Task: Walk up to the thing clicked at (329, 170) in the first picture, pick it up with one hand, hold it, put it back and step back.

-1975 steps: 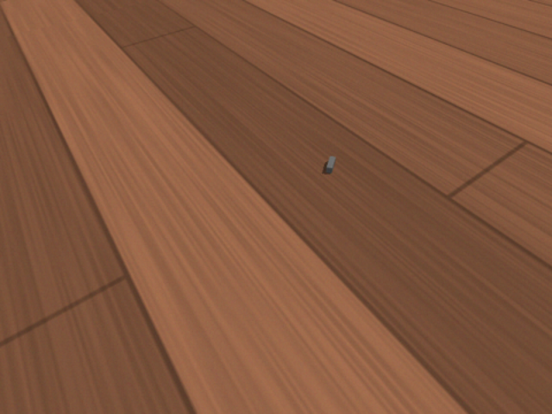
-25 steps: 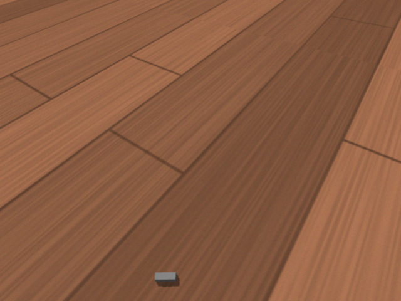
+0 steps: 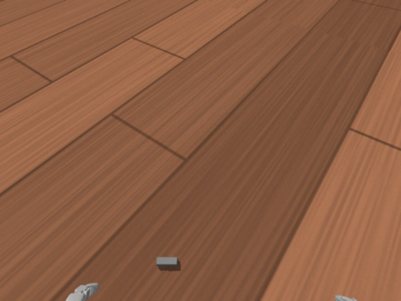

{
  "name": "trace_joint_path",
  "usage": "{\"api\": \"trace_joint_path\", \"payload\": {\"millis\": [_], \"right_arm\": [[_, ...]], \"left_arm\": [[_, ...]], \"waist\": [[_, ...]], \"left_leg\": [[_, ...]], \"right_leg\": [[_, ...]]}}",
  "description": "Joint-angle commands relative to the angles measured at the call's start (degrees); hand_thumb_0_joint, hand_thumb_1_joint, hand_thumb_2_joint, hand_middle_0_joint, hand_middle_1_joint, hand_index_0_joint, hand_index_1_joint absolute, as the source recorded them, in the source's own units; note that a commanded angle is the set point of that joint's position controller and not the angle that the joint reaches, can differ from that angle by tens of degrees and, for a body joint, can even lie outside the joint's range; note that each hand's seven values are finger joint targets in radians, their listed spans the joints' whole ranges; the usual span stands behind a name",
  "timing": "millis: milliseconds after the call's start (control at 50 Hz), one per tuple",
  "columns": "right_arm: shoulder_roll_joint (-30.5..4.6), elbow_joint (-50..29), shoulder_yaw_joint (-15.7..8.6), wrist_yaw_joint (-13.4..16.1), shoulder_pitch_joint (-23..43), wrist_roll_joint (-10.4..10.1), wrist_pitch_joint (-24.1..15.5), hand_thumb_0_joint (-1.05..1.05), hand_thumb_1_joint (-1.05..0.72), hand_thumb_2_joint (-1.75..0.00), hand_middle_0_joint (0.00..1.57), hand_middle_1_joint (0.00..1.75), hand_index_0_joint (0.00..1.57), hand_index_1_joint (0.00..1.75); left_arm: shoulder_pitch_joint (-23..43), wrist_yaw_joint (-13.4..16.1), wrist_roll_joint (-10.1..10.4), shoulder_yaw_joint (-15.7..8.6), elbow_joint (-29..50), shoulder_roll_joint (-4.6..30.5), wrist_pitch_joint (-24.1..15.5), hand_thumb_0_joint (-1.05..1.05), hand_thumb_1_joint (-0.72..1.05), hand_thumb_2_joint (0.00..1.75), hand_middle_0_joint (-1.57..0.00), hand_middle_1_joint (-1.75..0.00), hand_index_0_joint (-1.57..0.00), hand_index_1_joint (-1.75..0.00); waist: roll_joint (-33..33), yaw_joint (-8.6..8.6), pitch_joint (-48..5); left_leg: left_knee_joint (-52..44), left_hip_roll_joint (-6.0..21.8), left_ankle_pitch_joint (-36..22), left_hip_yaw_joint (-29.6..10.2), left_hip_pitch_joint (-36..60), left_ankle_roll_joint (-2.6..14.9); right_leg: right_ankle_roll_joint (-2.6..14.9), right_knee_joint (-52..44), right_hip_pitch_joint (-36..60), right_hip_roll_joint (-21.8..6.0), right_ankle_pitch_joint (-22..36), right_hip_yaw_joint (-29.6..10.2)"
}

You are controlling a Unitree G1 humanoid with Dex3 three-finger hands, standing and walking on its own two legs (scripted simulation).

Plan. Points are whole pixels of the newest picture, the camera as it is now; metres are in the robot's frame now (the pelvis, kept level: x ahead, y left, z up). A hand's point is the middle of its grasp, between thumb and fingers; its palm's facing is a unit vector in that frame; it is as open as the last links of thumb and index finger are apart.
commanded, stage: rise first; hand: left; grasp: from above
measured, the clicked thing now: (167, 261) +0.38 +0.20 -0.76
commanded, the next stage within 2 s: none
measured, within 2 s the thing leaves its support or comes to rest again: neither
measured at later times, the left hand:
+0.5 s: hand out of the picture +0.12 +0.26 -0.25, palm faces -0.23 -0.84 -0.49, open 13.6 cm
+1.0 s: hand (129, 286) +0.23 +0.28 -0.46, palm faces -0.47 -0.37 -0.80, open 13.2 cm
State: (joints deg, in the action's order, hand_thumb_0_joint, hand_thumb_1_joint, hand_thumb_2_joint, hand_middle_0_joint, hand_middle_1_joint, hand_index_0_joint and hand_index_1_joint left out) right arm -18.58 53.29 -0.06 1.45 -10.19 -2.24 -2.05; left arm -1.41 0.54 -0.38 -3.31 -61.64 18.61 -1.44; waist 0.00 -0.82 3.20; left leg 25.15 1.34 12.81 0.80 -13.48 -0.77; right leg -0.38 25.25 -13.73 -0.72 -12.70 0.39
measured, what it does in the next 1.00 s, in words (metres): lowers itself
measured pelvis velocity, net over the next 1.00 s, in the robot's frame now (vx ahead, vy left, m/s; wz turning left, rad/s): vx -0.07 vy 0.00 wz -0.01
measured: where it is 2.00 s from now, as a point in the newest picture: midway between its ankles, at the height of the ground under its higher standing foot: outside the picture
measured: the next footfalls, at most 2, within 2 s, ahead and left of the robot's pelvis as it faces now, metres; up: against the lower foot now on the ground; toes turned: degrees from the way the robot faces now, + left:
none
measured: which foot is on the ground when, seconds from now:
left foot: down 0.00-1.00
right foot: down 0.00-1.00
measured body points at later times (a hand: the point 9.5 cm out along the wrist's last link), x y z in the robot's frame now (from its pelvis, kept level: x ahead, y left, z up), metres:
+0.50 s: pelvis -0.01 +0.01 -0.09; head +0.09 +0.03 +0.34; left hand +0.13 +0.30 -0.21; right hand +0.15 -0.24 -0.19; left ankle +0.00 +0.13 -0.74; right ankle +0.01 -0.12 -0.74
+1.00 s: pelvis -0.07 +0.00 -0.31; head +0.13 +0.01 +0.10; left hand +0.26 +0.30 -0.41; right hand +0.11 -0.27 -0.44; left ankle +0.00 +0.13 -0.74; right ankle +0.00 -0.12 -0.74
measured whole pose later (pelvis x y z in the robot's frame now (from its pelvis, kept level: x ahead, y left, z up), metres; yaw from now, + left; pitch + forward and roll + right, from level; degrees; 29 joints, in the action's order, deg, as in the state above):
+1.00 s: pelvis -0.07 +0.00 -0.31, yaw +0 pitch +34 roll -2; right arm -16.3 38.8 -4.1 -3.2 -3.4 0.9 -7.2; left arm 19.8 10.9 -48.0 -5.3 -48.9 26.3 -9.1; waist -0.5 -1.1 -9.3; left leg 112.5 0.9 39.2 -3.2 -107.7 -1.2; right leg -0.2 111.1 -106.6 -1.1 -38.9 1.6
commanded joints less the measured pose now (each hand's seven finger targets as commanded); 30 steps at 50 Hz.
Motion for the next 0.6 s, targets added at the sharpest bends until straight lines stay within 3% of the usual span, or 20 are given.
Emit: {"api": "trace_joint_path", "payload": {"millis": [0,20,40,80,120,200,260,360,380,420,460,520,580], "right_arm": [[-7.0,-10.0,-4.2,0.8,-2.4,0.9,-2.6,0.00,-0.88,-0.90,0.20,0.30,0.20,0.30],[-6.7,-10.3,-4.8,0.5,-3.8,1.3,-2.6,0.00,-0.92,-0.91,0.20,0.30,0.20,0.30],[-6.7,-11.7,-5.2,0.2,-3.7,1.5,-2.7,0.00,-0.93,-0.91,0.20,0.30,0.20,0.30],[-6.2,-14.6,-5.6,0.1,-3.0,1.3,-2.8,0.00,-0.93,-0.91,0.20,0.30,0.20,0.30],[-5.4,-17.0,-5.4,-0.1,-2.4,1.3,-2.7,0.00,-0.90,-0.90,0.20,0.30,0.20,0.30],[-5.4,-21.1,-5.9,-0.6,-1.1,1.1,-3.4,0.00,-0.94,-0.91,0.20,0.30,0.20,0.30],[-4.9,-22.6,-6.0,-0.9,-1.7,1.4,-4.6,0.00,-0.93,-0.91,0.20,0.30,0.20,0.30],[-4.1,-24.9,-6.1,-0.5,-1.8,2.2,-6.5,0.00,-0.92,-0.91,0.20,0.30,0.20,0.30],[-4.0,-25.2,-6.2,-0.4,-1.8,2.2,-6.7,0.00,-0.92,-0.91,0.20,0.30,0.20,0.30],[-4.1,-25.5,-6.0,-0.3,-1.6,2.3,-7.0,0.00,-0.92,-0.91,0.20,0.30,0.20,0.30],[-4.4,-25.2,-6.1,-0.3,-1.1,2.3,-7.4,0.00,-0.94,-0.91,0.20,0.30,0.20,0.30],[-5.0,-24.9,-6.5,-0.7,-0.2,2.5,-8.1,0.00,-0.93,-0.91,0.20,0.30,0.20,0.30],[-5.5,-25.4,-6.7,-1.5,0.1,2.3,-8.7,0.00,-0.92,-0.90,0.20,0.30,0.20,0.30]], "left_arm": [[6.3,-1.9,-4.6,-7.9,4.8,16.3,-1.9,0.00,0.26,0.87,-0.18,-0.81,-0.19,-0.82],[0.7,-2.8,-6.4,-6.8,1.5,13.1,-1.3,0.00,0.18,0.85,-0.19,-0.88,-0.21,-0.86],[-1.0,-3.4,-7.7,-7.3,2.5,13.1,-1.2,0.00,0.10,0.87,-0.19,-0.89,-0.21,-0.87],[-0.4,-2.9,-9.3,-8.4,7.2,13.9,-0.7,0.00,-0.06,0.87,-0.20,-0.92,-0.21,-0.91],[-1.2,-1.8,-10.8,-6.8,8.3,10.4,1.0,0.00,-0.22,0.84,-0.22,-0.93,-0.23,-0.92],[0.8,-0.3,-12.4,-6.0,14.4,9.4,3.0,0.00,-0.49,0.90,-0.21,-0.96,-0.20,-0.97],[0.1,0.3,-14.0,-6.7,18.8,9.1,2.9,0.00,-0.53,0.92,-0.19,-0.97,-0.18,-0.99],[-4.1,1.4,-17.7,-7.4,28.6,9.1,1.0,0.00,-0.53,0.93,-0.18,-0.97,-0.17,-0.98],[-6.1,1.6,-18.4,-8.2,30.3,9.7,0.9,0.00,-0.53,0.93,-0.18,-0.97,-0.16,-0.98],[-4.5,2.3,-20.3,-7.5,34.4,10.0,0.8,0.00,-0.53,0.93,-0.18,-0.98,-0.16,-0.99],[-2.3,2.9,-22.0,-6.7,32.7,9.6,0.8,0.00,-0.55,0.94,-0.17,-0.98,-0.16,-0.99],[0.5,3.7,-25.0,-7.4,30.6,11.1,-0.5,0.00,-0.53,0.92,-0.17,-0.98,-0.16,-0.99],[1.6,4.1,-29.1,-4.5,30.9,9.7,-2.4,0.00,-0.49,0.90,-0.17,-0.98,-0.17,-0.98]], "waist": [[-0.2,0.21,-12.5],[1.5,0.64,-14.7],[0.1,1.88,-16.7],[-2.6,2.76,-18.4],[-1.7,2.23,-16.8],[-0.5,0.72,-14.4],[-0.2,0.38,-15.5],[-3.2,-0.03,-21.8],[-4.5,0.75,-22.8],[-5.4,-0.36,-25.4],[-4.4,-1.56,-24.4],[-3.7,-1.37,-26.5],[-4.1,-1.51,-31.3]], "left_leg": [[4.6,-2.3,-5.1,2.0,-5.2,1.65],[7.1,-2.4,-6.6,1.5,-7.1,1.62],[8.8,-2.7,-7.7,1.6,-7.9,1.37],[10.3,-3.0,-8.0,1.4,-9.0,0.84],[11.7,-2.7,-5.1,1.2,-12.0,0.88],[15.8,-1.6,1.3,0.0,-17.7,0.73],[20.4,-1.2,5.2,-0.6,-22.6,0.93],[28.2,-0.6,4.1,-1.3,-26.9,0.63],[29.4,-0.6,3.5,-1.1,-27.1,0.56],[32.0,-0.3,2.0,-1.9,-28.1,0.48],[36.0,-0.1,2.9,-2.5,-32.7,0.60],[42.6,-0.4,5.1,-2.6,-40.2,0.79],[47.9,-0.9,4.8,-3.1,-43.8,0.80]], "right_leg": [[1.02,2.6,-3.2,0.3,5.6,0.4],[1.06,5.4,-3.9,0.4,7.2,0.5],[1.27,7.4,-3.9,0.5,7.8,0.7],[1.39,9.3,-5.0,0.7,7.4,0.8],[1.35,10.5,-8.1,0.9,4.3,1.0],[1.51,14.8,-17.3,1.7,-3.2,1.7],[1.41,19.6,-22.5,1.5,-6.7,1.8],[1.54,29.3,-30.7,1.5,-5.9,1.5],[1.58,30.7,-31.6,1.3,-5.6,1.5],[1.71,34.0,-34.7,1.2,-4.7,1.5],[1.61,37.9,-40.2,1.1,-5.7,1.7],[1.64,44.2,-47.6,0.9,-7.9,1.7],[1.69,49.6,-52.6,0.7,-7.6,1.8]]}}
